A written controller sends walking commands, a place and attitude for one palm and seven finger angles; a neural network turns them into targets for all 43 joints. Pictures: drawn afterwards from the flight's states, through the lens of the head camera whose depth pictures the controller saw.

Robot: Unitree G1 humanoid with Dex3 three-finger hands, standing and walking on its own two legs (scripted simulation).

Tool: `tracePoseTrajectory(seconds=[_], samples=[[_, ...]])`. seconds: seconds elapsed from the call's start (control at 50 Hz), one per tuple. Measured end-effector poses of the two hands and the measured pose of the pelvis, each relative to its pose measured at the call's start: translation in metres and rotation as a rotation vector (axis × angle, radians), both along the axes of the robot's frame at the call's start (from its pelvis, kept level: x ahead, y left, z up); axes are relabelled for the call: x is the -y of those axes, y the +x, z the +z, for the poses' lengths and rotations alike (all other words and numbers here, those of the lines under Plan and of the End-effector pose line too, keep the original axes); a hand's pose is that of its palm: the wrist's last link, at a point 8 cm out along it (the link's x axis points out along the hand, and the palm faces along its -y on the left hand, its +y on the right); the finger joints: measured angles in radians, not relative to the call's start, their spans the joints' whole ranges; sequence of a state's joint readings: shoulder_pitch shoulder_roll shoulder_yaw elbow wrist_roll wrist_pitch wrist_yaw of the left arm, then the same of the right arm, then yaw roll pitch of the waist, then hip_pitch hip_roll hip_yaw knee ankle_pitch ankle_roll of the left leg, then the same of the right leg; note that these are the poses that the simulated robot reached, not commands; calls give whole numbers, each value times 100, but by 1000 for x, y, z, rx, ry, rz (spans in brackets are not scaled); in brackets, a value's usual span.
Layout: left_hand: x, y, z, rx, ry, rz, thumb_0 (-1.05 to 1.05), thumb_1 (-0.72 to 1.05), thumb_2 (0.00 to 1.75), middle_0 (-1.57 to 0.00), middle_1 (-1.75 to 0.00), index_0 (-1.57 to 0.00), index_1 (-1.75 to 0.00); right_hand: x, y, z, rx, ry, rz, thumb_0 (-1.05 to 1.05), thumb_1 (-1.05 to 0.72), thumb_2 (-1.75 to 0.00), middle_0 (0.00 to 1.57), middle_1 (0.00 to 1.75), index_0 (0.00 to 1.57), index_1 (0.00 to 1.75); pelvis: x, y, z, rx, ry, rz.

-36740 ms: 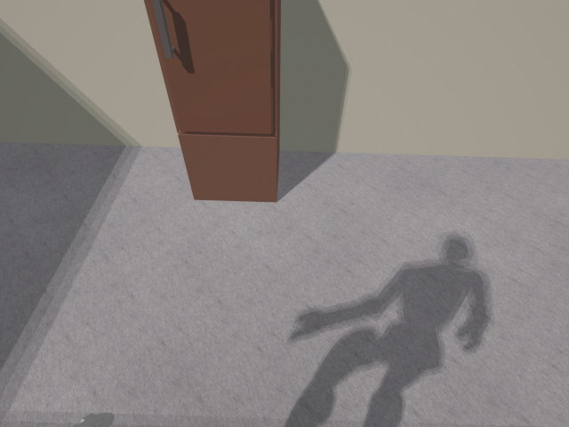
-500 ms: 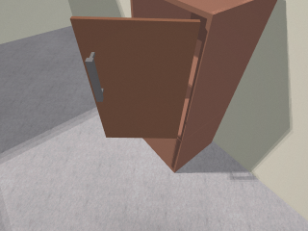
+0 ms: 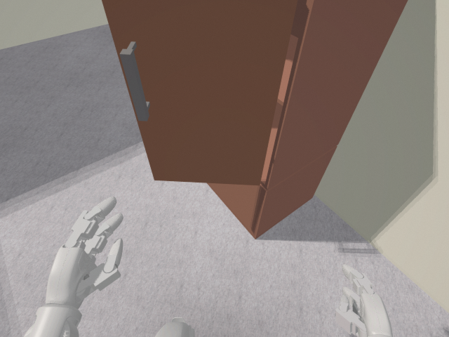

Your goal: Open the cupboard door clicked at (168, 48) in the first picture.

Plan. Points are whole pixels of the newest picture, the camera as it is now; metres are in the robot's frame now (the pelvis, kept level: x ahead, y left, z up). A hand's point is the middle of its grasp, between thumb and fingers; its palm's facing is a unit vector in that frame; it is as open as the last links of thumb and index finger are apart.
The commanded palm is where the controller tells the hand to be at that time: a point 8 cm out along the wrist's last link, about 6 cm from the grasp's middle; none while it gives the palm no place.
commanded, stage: raise the hand with hooked fingers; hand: left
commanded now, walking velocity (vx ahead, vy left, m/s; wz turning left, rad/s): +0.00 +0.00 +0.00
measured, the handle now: (138, 83) +0.62 +0.24 +0.12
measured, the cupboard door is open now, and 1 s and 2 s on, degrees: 51 51 51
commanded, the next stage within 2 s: move the hooked fingers beside the handle in 1.80 s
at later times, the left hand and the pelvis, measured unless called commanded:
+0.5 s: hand (84, 255) +0.23 +0.24 +0.06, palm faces +0.01 -1.00 -0.05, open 10.8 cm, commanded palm +0.20 +0.29 +0.06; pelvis -0.01 +0.00 +0.00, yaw +0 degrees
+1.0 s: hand (44, 227) +0.25 +0.29 +0.11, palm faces +0.03 -1.00 -0.04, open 13.6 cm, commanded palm +0.23 +0.34 +0.11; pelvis -0.01 +0.03 +0.02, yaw +1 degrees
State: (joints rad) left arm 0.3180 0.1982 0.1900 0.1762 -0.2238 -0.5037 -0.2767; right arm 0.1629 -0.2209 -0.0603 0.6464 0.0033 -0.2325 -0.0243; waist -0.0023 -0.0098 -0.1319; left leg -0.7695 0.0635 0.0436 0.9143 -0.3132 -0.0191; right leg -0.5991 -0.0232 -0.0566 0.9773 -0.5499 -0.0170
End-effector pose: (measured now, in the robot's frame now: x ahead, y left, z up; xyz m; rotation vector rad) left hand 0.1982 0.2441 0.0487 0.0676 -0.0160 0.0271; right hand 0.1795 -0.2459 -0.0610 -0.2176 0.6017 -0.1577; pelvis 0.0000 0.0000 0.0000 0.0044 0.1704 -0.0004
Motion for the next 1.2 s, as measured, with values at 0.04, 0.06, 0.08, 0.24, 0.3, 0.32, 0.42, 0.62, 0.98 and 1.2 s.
tracePoseTrajectory(seconds=[0.04, 0.06, 0.08, 0.24, 0.3, 0.32, 0.42, 0.62, 0.98, 1.2], samples=[[-3, -12, -15, -14, -10, -39, 0, 70, 81, -21, -43, -22, -43, 6, 13, 0, 54, -18, 18, 1, -91, -90, 20, 30, 20, 30, 4, -6, -13, -12, -5, 3], [-6, -20, -23, -36, -22, -37, 0, 68, 80, -22, -45, -22, -45, 8, 18, 0, 76, -26, 24, 1, -91, -90, 20, 30, 20, 30, 6, -9, -18, -13, -7, 6], [-10, -27, -30, -60, -35, -24, 0, 66, 79, -22, -46, -22, -46, 10, 22, 0, 94, -34, 30, 1, -91, -90, 20, 30, 20, 30, 8, -10, -22, -14, -10, 9], [-24, -45, -18, -3, -12, 55, 1, 47, 72, -23, -58, -23, -58, 2, 10, -16, 67, -60, 73, 1, -91, -90, 20, 30, 20, 30, 15, -17, -31, 3, -49, 34], [-23, -26, -8, 9, -1, -5, 1, 40, 69, -24, -62, -24, -62, -4, -9, -26, 6, -39, 63, 1, -91, -90, 20, 30, 20, 30, 15, -18, -28, 7, -55, 35], [-24, -19, -6, -3, 0, -25, 1, 37, 68, -24, -64, -24, -64, -5, -16, -28, -15, -30, 54, 1, -91, -90, 20, 30, 20, 30, 14, -18, -26, 8, -55, 33], [-35, 6, 3, -79, -17, -48, 1, 26, 63, -25, -71, -25, -71, -8, -50, -32, -103, 5, -13, 1, -90, -90, 20, 30, 20, 30, 8, -14, -13, 11, -45, 12], [-57, 15, 20, -44, -12, -18, 0, 3, 53, -26, -86, -26, -86, -1, -71, -19, -159, -41, -58, 1, -90, -90, 20, 30, 20, 30, -12, -6, 0, 9, -39, -2], [-92, 30, 58, -3, -24, -1, -1, -39, 35, -29, -113, -29, -113, -52, -9, 26, 19, -23, 74, 1, -90, -90, 20, 30, 20, 30, -29, -7, 17, 76, -55, 20], [-107, 39, 79, 0, -28, 5, -1, -49, 31, -30, -119, -30, -119, -48, -22, 27, -23, -32, 76, 1, -90, -90, 21, 30, 21, 30, -26, -11, 25, 110, -55, 28]])
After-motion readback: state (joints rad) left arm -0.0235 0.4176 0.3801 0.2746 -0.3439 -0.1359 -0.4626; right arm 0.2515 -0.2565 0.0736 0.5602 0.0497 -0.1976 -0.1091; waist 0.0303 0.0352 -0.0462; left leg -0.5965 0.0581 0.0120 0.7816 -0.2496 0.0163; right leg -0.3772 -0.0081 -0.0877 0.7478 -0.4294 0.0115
